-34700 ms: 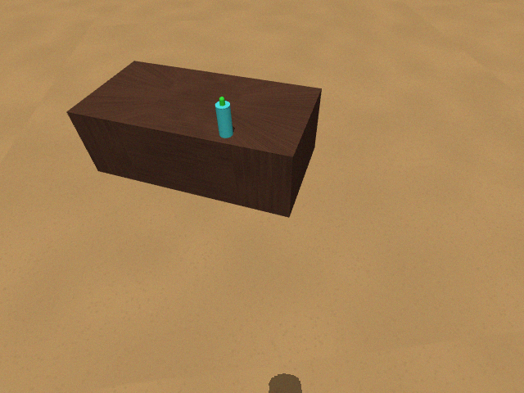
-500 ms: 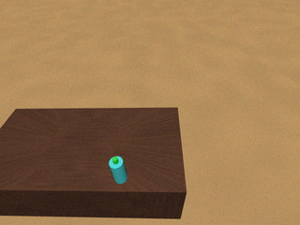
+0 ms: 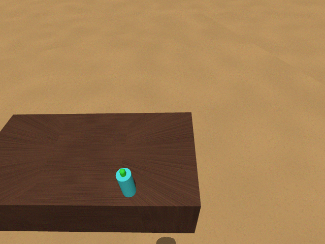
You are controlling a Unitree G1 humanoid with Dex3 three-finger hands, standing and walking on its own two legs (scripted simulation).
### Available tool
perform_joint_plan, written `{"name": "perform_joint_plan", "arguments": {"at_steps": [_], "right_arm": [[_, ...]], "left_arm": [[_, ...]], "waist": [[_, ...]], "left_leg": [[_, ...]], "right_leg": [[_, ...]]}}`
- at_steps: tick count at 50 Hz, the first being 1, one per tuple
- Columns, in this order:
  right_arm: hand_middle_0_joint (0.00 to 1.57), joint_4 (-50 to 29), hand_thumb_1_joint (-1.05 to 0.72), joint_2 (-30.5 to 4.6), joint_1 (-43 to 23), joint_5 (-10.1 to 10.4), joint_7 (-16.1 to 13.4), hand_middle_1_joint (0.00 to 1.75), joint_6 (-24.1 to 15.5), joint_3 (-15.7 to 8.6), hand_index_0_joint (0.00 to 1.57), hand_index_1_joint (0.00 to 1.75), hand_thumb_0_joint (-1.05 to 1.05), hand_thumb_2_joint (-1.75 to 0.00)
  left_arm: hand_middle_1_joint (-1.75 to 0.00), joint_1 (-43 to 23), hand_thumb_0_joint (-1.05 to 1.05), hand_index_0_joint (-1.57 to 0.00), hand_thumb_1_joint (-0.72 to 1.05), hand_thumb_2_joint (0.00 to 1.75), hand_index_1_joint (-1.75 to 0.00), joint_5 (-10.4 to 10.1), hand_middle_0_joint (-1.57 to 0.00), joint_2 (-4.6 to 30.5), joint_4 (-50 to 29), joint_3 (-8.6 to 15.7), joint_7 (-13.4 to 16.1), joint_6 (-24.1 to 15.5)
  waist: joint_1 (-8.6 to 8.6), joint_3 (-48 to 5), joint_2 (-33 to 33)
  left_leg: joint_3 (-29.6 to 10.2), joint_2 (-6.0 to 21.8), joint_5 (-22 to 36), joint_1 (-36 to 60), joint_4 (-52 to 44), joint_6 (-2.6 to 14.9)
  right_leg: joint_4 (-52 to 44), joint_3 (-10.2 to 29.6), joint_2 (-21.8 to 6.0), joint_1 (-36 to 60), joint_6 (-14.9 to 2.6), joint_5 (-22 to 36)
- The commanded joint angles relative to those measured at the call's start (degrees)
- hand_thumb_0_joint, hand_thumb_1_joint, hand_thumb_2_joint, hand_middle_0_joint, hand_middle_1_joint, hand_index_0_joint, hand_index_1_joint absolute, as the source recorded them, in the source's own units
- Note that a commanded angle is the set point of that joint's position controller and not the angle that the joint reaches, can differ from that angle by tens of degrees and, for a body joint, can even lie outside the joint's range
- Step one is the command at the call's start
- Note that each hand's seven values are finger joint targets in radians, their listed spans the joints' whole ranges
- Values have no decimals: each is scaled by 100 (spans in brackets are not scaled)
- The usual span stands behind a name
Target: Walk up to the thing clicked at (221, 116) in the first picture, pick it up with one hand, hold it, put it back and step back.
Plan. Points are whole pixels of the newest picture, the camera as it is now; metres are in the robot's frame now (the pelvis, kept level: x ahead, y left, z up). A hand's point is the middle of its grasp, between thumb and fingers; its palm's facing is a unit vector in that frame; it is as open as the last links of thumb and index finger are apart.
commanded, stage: home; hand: left
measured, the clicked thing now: (125, 181) +0.46 +0.19 -0.30
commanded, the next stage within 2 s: stand in 0.38 s
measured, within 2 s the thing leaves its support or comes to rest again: neither
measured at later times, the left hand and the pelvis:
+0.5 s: hand out of the picture +0.10 +0.25 -0.15, palm faces -0.02 -0.93 -0.37, open 17.7 cm; pelvis +0.02 -0.01 +0.00, yaw +0 degrees
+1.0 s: hand out of the picture +0.09 +0.24 -0.15, palm faces -0.02 -0.93 -0.36, open 8.5 cm; pelvis +0.02 -0.02 +0.00, yaw +0 degrees
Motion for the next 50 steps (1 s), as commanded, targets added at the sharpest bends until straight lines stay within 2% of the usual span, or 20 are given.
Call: {"name": "perform_joint_plan", "arguments": {"at_steps": [1,5,8,10,12,13,16,19,22,24,26,27,28,31,32,33,35,43,50], "right_arm": [[20,-311,-90,-1107,-215,5,-84,30,-177,-169,20,30,0,-90],[20,-299,-90,-1122,-284,17,-100,30,-216,-152,20,30,0,-90],[20,-268,-90,-1167,-284,14,-112,30,-213,-151,20,30,0,-90],[20,-263,-90,-1189,-310,13,-117,30,-221,-157,20,30,0,-90],[20,-278,-90,-1179,-354,21,-117,30,-214,-155,20,30,0,-90],[20,-277,-90,-1172,-375,18,-115,30,-221,-162,20,30,0,-90],[20,-247,-90,-1183,-343,3,-121,30,-206,-159,20,30,0,-90],[20,-241,-90,-1204,-419,7,-116,30,-213,-159,20,30,0,-90],[20,-252,-90,-1195,-412,9,-106,30,-224,-169,20,30,0,-90],[20,-266,-90,-1186,-482,13,-103,30,-227,-179,20,30,0,-90],[20,-251,-90,-1164,-482,9,-106,30,-225,-163,20,30,0,-90],[20,-260,-90,-1218,-475,5,-109,30,-232,-180,20,30,0,-90],[20,-261,-90,-1224,-482,11,-107,30,-235,-182,20,30,0,-90],[20,-237,-90,-1159,-452,15,-97,30,-221,-166,20,30,0,-90],[20,-256,-90,-1222,-474,6,-101,30,-226,-180,20,30,0,-90],[20,-228,-90,-1174,-457,14,-100,30,-217,-170,20,30,0,-90],[20,-226,-90,-1225,-456,17,-95,30,-219,-174,20,30,0,-90],[20,-218,-90,-1213,-453,2,-83,30,-213,-188,20,30,0,-90],[20,-231,-90,-1222,-423,7,-75,30,-224,-190,20,30,0,-90]], "left_arm": [[-4,-276,0,-4,-61,0,-4,-41,-4,1252,-269,232,58,-103],[-4,-324,0,-4,-61,2,-4,-45,-4,1204,-269,230,50,-105],[-4,-389,0,-4,-61,2,-4,-47,-4,1200,-255,242,46,-83],[-4,-422,0,-4,-61,2,-4,-50,-4,1250,-274,265,46,-88],[-5,-446,0,-5,-59,3,-5,-40,-4,1218,-270,262,50,-90],[-4,-454,0,-4,-61,2,-4,-38,-4,1233,-271,262,54,-98],[-4,-546,0,-4,-61,2,-4,-39,-4,1248,-276,280,47,-88],[-5,-573,0,-4,-60,3,-5,-45,-4,1240,-270,296,30,-68],[-4,-597,0,-4,-61,2,-4,-42,-4,1278,-286,307,28,-94],[-4,-590,0,-4,-61,1,-4,-39,-4,1263,-307,298,36,-109],[-20,-641,0,-20,-45,17,-20,-49,-20,1272,-301,301,29,-101],[-28,-615,0,-20,-37,25,-28,-42,-20,1273,-317,305,28,-109],[-30,-619,0,-20,-29,33,-30,-50,-20,1277,-317,306,32,-109],[-30,-591,0,-20,-5,57,-30,-46,-20,1276,-300,301,37,-115],[-30,-603,0,-20,3,65,-30,-54,-20,1296,-323,307,32,-119],[-30,-625,0,-20,11,73,-30,-47,-20,1283,-298,301,32,-108],[-30,-616,0,-20,27,89,-30,-50,-20,1292,-321,301,21,-111],[-30,-573,0,-20,90,90,-30,-47,-20,1349,-330,318,13,-118],[-30,-592,0,-20,90,90,-30,-50,-20,1342,-371,325,3,-123]], "waist": [[15,-253,-90],[37,-358,-120],[32,-275,-94],[42,-417,-95],[37,-408,-120],[40,-485,-181],[-1,-341,-157],[28,-240,-94],[9,-372,-178],[34,-529,-190],[19,-437,-200],[15,-537,-97],[12,-576,-106],[4,-478,-227],[9,-562,-197],[-18,-426,-261],[-8,-418,-161],[0,-347,-168],[-7,-371,-155]], "left_leg": [[-602,628,273,132,-445,114],[-587,678,787,263,-450,94],[-576,671,738,243,-520,62],[-555,697,937,362,-470,78],[-553,706,952,383,-463,80],[-548,721,1185,470,-426,86],[-531,691,779,358,-518,55],[-561,690,552,308,-609,27],[-549,713,706,410,-569,31],[-519,737,1121,528,-473,53],[-512,722,989,469,-519,27],[-495,724,1030,538,-487,39],[-488,744,1146,533,-455,63],[-514,733,1033,511,-521,36],[-472,745,1130,608,-448,69],[-516,737,942,521,-527,27],[-492,740,861,529,-518,38],[-493,734,567,410,-566,45],[-485,742,638,382,-569,56]], "right_leg": [[-545,601,-593,-79,-184,240],[-474,544,-592,89,-161,749],[-526,533,-582,64,-143,672],[-511,531,-600,163,-139,937],[-544,506,-600,169,-118,905],[-509,496,-621,220,-123,1180],[-608,519,-600,123,-121,829],[-606,513,-594,76,-143,600],[-637,541,-612,120,-148,699],[-594,515,-636,239,-142,1126],[-612,514,-617,183,-149,989],[-613,533,-638,227,-158,1101],[-585,528,-654,317,-162,1279],[-610,494,-632,218,-149,1153],[-602,536,-653,247,-161,1303],[-632,497,-615,153,-156,1036],[-674,551,-630,144,-167,966],[-733,585,-629,133,-195,657],[-724,582,-621,169,-211,741]]}}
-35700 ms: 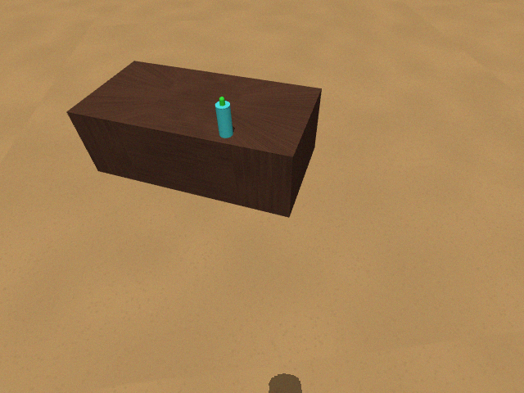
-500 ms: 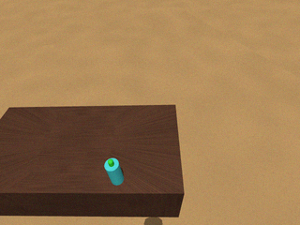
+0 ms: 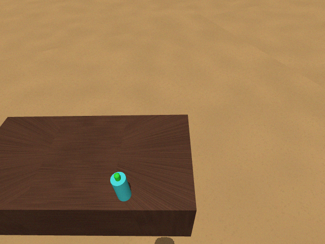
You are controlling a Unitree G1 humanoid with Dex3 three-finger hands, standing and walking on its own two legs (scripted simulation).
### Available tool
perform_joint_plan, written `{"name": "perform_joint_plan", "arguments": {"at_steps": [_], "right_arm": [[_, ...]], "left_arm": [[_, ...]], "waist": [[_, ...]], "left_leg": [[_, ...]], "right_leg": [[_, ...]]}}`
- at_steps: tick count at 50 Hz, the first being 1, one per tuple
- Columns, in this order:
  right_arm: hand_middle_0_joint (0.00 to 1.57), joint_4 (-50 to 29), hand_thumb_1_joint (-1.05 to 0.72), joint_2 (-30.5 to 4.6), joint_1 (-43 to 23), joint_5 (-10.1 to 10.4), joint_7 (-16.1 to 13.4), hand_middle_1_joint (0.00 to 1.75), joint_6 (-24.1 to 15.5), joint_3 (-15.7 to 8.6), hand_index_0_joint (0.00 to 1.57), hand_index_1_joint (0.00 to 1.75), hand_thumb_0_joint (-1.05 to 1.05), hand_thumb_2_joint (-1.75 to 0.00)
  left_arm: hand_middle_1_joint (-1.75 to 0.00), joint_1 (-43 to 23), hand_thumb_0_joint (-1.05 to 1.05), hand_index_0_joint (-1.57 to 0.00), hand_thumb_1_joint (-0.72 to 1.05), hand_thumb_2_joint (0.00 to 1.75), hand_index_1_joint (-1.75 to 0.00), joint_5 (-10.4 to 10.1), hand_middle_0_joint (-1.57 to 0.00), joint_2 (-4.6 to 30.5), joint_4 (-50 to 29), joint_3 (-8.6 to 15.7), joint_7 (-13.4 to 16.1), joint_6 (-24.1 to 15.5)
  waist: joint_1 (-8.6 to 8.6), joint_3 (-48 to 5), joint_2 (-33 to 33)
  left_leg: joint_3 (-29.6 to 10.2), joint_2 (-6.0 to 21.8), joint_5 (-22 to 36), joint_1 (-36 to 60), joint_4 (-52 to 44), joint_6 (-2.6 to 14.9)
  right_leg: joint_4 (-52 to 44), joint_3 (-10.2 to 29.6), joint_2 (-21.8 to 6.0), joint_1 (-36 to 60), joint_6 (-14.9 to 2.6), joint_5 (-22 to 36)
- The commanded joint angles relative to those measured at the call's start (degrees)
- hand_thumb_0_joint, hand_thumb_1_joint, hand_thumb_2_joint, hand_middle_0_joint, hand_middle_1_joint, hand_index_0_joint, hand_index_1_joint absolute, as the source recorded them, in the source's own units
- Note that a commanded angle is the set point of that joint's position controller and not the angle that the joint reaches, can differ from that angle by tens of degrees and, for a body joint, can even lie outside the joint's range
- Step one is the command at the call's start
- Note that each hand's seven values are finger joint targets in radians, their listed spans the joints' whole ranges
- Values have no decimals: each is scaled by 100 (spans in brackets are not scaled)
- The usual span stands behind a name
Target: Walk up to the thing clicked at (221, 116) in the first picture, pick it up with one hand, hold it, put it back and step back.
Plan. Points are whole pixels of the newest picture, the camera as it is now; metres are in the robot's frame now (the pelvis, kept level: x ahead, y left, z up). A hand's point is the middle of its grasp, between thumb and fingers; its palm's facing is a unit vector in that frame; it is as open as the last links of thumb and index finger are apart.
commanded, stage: stand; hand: left
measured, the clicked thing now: (120, 185) +0.44 +0.20 -0.30
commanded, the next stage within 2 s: step back in 2.00 s
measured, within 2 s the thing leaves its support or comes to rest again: neither
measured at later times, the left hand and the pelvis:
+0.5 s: hand out of the picture +0.07 +0.25 -0.15, palm faces -0.02 -0.93 -0.36, open 7.4 cm; pelvis +0.00 +0.00 +0.00, yaw +0 degrees
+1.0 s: hand out of the picture +0.08 +0.25 -0.15, palm faces -0.03 -0.93 -0.36, open 7.4 cm; pelvis +0.01 -0.01 +0.00, yaw +0 degrees
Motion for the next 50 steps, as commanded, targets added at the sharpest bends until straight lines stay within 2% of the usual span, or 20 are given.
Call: {"name": "perform_joint_plan", "arguments": {"at_steps": [1,6,7,12,18,21,22,27,37,41,46,48,50], "right_arm": [[20,-337,-90,-1140,-194,7,-68,30,-153,-186,20,30,0,-90],[20,-341,-90,-1173,-212,6,-60,30,-140,-202,20,30,0,-90],[20,-355,-90,-1149,-208,3,-56,30,-146,-205,20,30,0,-90],[20,-342,-90,-1182,-203,11,-57,30,-155,-205,20,30,0,-90],[20,-322,-90,-1153,-122,7,-54,30,-160,-174,20,30,0,-90],[20,-338,-90,-1188,-152,11,-53,30,-156,-178,20,30,0,-90],[20,-323,-90,-1153,-156,12,-54,30,-154,-174,20,30,0,-90],[20,-324,-90,-1191,-140,18,-52,30,-170,-172,20,30,0,-90],[20,-351,-90,-1179,-146,18,-59,30,-164,-168,20,30,0,-90],[20,-346,-90,-1184,-142,14,-58,30,-173,-149,20,30,0,-90],[20,-364,-90,-1171,-145,12,-69,30,-182,-156,20,30,0,-90],[20,-358,-90,-1175,-163,21,-73,30,-174,-156,20,30,0,-90],[20,-362,-90,-1182,-164,26,-67,30,-175,-164,20,30,0,-90]], "left_arm": [[-30,-274,0,-20,90,90,-30,-24,-20,1304,-352,227,60,-128],[-30,-236,0,-20,90,90,-30,-5,-20,1288,-343,224,53,-115],[-30,-228,0,-20,90,90,-30,-4,-20,1289,-357,218,58,-123],[-30,-226,0,-20,90,90,-30,-25,-20,1318,-380,228,51,-125],[-30,-215,0,-20,90,90,-30,-39,-20,1303,-367,228,40,-118],[-30,-189,0,-20,90,90,-30,-32,-20,1278,-389,218,41,-130],[-30,-160,0,-20,90,90,-30,-24,-20,1291,-357,216,36,-125],[-30,-174,0,-20,90,90,-30,-38,-20,1297,-361,230,22,-117],[-30,-175,0,-20,90,90,-30,-31,-20,1316,-391,233,29,-126],[-30,-206,0,-20,90,90,-30,-47,-20,1307,-390,240,22,-115],[-30,-186,0,-20,90,90,-30,-42,-20,1327,-402,240,28,-121],[-30,-184,0,-20,90,90,-30,-38,-20,1319,-391,233,31,-121],[-30,-131,0,-20,90,90,-30,-46,-20,1308,-399,221,35,-132]], "waist": [[18,-397,-97],[5,-235,-146],[8,-332,-140],[11,-370,-84],[6,-231,-89],[26,-338,-81],[18,-255,-117],[30,-228,-69],[12,-358,-127],[15,-333,-61],[11,-508,-145],[22,-494,-136],[30,-554,-146]], "left_leg": [[-470,628,623,108,-186,180],[-485,602,318,66,-205,177],[-468,623,492,127,-168,188],[-456,629,563,131,-170,173],[-471,629,412,30,-249,165],[-459,654,544,73,-161,199],[-489,640,413,44,-220,182],[-483,636,409,17,-249,173],[-463,643,577,140,-155,181],[-458,653,503,60,-179,176],[-432,682,1024,219,-93,178],[-427,678,1023,216,-84,188],[-402,668,1244,300,-18,191]], "right_leg": [[-374,611,-746,-106,-85,741],[-473,606,-707,-301,-69,368],[-431,596,-729,-201,-81,572],[-404,628,-735,-160,-93,702],[-414,640,-713,-235,-93,460],[-397,631,-732,-127,-88,673],[-414,605,-701,-232,-76,494],[-405,622,-704,-201,-100,455],[-380,635,-723,-163,-95,772],[-369,654,-735,-144,-101,689],[-258,591,-736,-46,-92,1185],[-265,584,-736,-21,-84,1253],[-233,548,-741,21,-54,1585]]}}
